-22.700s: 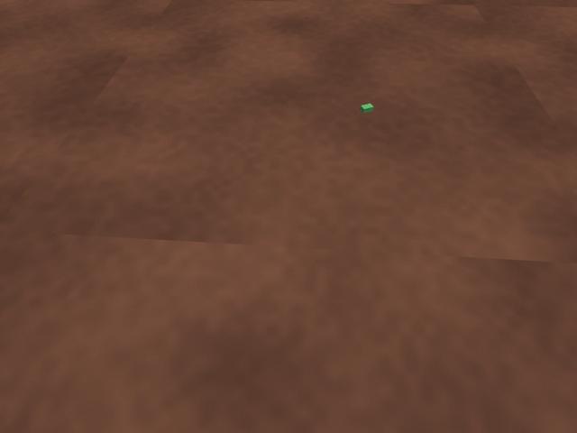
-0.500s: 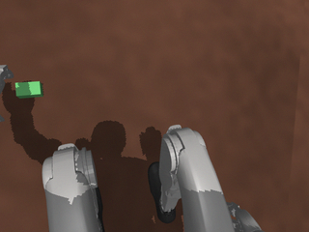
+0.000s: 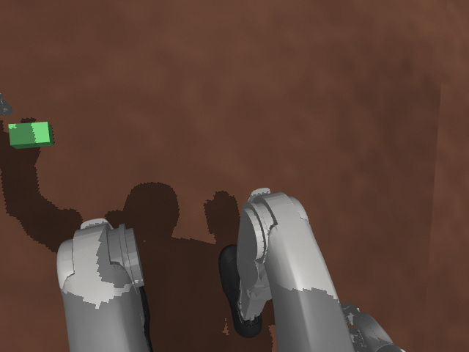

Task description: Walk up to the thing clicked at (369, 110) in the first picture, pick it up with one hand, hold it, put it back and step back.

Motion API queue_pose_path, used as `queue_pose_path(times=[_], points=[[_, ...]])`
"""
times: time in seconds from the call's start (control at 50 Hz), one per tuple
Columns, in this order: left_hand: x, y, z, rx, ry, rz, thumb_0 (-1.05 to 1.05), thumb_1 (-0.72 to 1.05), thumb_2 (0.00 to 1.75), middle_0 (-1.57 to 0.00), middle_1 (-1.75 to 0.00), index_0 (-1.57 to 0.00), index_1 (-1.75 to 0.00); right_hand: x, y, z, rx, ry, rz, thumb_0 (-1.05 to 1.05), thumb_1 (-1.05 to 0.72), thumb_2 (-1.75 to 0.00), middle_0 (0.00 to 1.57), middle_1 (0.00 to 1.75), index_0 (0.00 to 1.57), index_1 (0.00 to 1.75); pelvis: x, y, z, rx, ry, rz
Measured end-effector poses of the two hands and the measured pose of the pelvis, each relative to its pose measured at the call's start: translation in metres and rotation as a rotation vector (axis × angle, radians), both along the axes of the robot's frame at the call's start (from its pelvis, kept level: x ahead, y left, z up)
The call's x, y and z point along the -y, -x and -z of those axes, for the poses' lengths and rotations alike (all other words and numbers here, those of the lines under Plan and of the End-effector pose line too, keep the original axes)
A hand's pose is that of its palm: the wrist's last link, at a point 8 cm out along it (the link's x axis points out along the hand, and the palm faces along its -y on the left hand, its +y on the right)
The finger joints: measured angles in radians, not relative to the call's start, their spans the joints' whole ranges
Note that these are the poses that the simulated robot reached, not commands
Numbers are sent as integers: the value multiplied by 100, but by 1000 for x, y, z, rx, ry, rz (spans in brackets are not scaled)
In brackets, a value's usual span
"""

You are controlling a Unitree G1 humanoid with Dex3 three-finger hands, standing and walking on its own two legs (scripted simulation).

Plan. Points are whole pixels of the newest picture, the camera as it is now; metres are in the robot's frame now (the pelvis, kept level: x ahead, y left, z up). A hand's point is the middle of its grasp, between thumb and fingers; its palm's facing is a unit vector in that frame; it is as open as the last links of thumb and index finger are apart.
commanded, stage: rise first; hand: left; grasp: from above
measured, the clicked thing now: (31, 135) +0.50 +0.30 -0.31
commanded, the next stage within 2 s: approach in 1.32 s
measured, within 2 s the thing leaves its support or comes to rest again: neither
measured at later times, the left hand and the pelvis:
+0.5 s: hand out of the picture +0.45 +0.34 -0.20, palm faces -0.48 -0.07 -0.88, open 12.3 cm; pelvis +0.00 +0.00 -0.01, yaw -1 degrees
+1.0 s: hand out of the picture +0.45 +0.34 -0.19, palm faces -0.45 -0.05 -0.89, open 12.4 cm; pelvis -0.01 +0.00 -0.01, yaw -2 degrees
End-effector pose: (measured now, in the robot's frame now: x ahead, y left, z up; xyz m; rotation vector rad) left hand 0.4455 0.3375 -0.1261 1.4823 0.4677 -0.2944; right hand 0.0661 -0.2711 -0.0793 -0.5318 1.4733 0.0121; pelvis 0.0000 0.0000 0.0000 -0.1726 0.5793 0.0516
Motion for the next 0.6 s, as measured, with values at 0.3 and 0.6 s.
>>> queue_pose_path(times=[0.3,0.6], points=[[1,-10,11,8,-13,-10,0,-19,74,-37,-70,-37,-71,-5,22,0,-25,3,12,0,-91,-90,20,30,20,30,-1,2,7,13,8,8],[-6,-12,14,-22,-5,-18,0,-21,75,-35,-72,-35,-73,-8,24,-5,-40,0,5,0,-91,-90,20,30,20,30,-2,2,5,14,21,9]])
